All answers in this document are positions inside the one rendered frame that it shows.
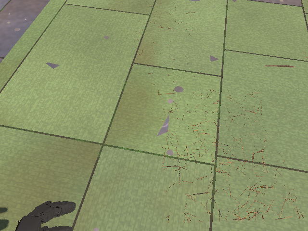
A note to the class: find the robot left hand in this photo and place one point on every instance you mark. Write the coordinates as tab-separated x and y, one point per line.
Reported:
43	213

